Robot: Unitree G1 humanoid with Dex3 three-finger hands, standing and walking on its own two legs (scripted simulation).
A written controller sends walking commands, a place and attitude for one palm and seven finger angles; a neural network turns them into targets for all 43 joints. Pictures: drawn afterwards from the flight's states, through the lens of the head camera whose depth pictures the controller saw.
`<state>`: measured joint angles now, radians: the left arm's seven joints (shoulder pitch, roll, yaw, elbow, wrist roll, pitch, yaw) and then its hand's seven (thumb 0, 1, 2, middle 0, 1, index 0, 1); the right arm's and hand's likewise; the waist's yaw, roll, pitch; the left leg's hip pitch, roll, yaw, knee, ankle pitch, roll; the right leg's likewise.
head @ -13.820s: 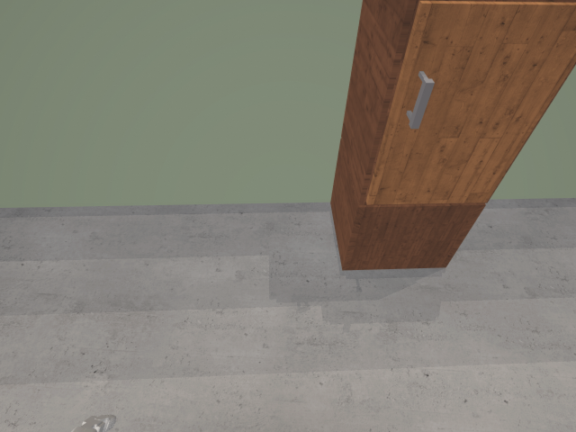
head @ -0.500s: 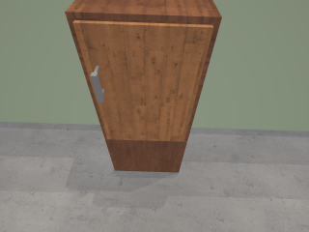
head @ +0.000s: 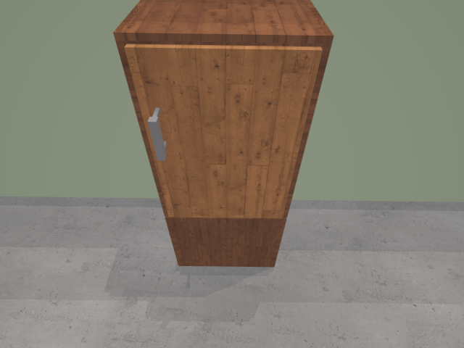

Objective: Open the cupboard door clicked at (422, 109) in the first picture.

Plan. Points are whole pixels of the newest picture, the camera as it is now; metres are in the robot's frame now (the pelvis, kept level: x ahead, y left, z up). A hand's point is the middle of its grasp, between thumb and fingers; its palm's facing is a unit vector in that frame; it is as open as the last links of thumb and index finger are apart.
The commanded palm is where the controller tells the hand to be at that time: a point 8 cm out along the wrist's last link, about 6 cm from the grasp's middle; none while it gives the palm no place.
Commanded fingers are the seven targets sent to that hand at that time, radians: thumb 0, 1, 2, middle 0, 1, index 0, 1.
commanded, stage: shuffle to correct the standing spot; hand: left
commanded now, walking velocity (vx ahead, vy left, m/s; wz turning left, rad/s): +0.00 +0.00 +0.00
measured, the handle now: (159, 134) +0.58 +0.21 +0.05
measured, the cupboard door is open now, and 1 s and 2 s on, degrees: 0 0 0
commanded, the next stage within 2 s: come to a stop and stand still in 0.14 s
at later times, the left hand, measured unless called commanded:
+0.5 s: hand out of the picture +0.00 +0.12 -0.18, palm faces +0.05 -0.99 -0.13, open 7.4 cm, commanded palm none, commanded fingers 0.00 0.90 0.90 -0.20 -0.30 -0.20 -0.30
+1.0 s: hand out of the picture +0.02 +0.16 -0.18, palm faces +0.01 -0.98 -0.19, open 7.4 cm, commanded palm none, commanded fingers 0.00 0.90 0.90 -0.20 -0.30 -0.20 -0.30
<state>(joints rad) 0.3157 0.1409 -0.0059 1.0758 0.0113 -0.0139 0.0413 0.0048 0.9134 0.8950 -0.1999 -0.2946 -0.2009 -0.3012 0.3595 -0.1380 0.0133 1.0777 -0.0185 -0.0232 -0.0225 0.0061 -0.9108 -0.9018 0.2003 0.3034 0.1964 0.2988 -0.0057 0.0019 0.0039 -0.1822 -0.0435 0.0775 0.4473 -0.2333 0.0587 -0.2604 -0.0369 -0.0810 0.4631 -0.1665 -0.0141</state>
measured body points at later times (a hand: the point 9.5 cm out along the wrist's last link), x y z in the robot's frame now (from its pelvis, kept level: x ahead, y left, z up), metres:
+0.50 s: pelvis +0.04 -0.02 +0.00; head +0.05 -0.01 +0.45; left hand +0.00 +0.18 -0.17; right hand +0.03 -0.22 -0.16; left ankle +0.01 +0.08 -0.74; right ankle +0.05 -0.11 -0.74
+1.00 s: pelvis +0.03 -0.01 +0.00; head +0.04 -0.01 +0.45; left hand +0.02 +0.21 -0.16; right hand +0.03 -0.22 -0.17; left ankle +0.01 +0.08 -0.74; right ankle +0.05 -0.11 -0.74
